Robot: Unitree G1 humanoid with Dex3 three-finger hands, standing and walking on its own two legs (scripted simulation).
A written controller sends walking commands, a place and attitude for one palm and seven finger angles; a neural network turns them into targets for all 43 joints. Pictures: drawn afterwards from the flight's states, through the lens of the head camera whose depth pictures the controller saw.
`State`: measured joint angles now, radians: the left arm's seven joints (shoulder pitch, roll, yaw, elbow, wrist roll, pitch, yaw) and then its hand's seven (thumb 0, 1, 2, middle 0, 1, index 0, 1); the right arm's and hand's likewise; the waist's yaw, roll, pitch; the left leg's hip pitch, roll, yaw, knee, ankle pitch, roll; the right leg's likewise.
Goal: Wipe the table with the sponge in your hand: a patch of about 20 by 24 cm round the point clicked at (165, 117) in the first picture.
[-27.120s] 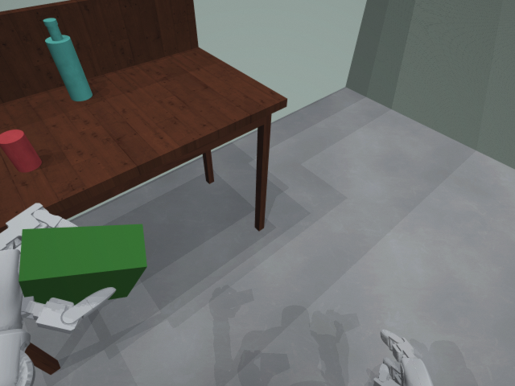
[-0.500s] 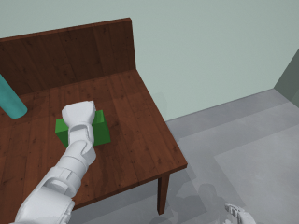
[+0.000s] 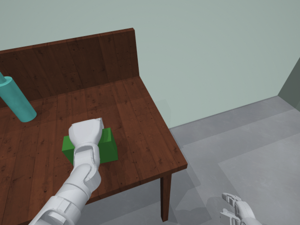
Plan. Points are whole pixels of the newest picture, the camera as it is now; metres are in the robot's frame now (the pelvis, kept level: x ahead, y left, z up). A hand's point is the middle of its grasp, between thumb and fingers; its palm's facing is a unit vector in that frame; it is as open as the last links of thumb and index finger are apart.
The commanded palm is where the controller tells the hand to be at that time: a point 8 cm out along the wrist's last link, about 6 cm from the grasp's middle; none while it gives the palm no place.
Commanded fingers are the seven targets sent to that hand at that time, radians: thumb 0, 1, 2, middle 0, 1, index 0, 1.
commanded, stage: wipe back along the third lane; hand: left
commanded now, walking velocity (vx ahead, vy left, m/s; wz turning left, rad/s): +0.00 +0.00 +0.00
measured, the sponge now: (94, 151) +0.33 +0.22 -0.01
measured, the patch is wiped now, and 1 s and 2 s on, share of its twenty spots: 0.75 0.75 0.75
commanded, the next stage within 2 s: slide back across to the middle lane in 0.94 s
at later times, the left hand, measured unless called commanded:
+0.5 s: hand (93, 150) +0.31 +0.20 +0.03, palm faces -0.01 -0.03 -1.00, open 9.5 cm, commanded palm +0.27 +0.19 +0.07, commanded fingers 0.00 0.10 1.30 -1.20 -1.60 -1.20 -1.60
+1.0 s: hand (93, 152) +0.31 +0.20 +0.03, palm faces +0.01 -0.06 -1.00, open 9.5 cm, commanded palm +0.26 +0.19 +0.07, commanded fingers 0.00 0.10 1.30 -1.20 -1.60 -1.20 -1.60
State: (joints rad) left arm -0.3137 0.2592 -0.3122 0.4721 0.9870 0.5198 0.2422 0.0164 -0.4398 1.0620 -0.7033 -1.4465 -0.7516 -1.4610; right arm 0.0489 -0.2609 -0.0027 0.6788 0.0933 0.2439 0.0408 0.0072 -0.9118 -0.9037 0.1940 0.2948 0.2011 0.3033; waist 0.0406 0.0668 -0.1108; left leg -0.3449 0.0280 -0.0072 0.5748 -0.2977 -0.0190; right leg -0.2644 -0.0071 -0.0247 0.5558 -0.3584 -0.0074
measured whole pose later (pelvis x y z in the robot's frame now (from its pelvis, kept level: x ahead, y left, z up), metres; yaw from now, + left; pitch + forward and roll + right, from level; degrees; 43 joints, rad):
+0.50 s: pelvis -0.02 -0.01 +0.00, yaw +0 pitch +2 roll +0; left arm -0.29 0.24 -0.32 0.47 0.98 0.53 0.25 0.01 -0.44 1.06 -0.70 -1.45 -0.75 -1.46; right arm 0.06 -0.27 -0.01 0.70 0.10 0.23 0.03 0.01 -0.91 -0.90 0.19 0.29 0.20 0.30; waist 0.05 0.07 -0.11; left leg -0.34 0.04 0.00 0.58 -0.28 -0.03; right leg -0.28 0.00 -0.02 0.59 -0.35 -0.02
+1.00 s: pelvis -0.01 -0.01 +0.00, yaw -1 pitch +2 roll +0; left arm -0.19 0.26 -0.31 0.34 0.99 0.54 0.24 0.02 -0.43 1.06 -0.70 -1.46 -0.75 -1.46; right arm 0.03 -0.26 0.00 0.67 0.10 0.23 0.04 0.01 -0.91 -0.90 0.19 0.29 0.20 0.30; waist 0.05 0.07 -0.11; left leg -0.32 0.04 0.01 0.58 -0.30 -0.03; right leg -0.26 0.00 -0.01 0.58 -0.36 -0.02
